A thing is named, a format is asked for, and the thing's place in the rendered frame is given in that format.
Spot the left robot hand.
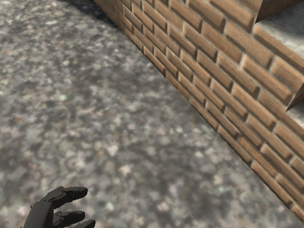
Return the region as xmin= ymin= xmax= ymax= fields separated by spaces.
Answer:
xmin=20 ymin=186 xmax=96 ymax=228

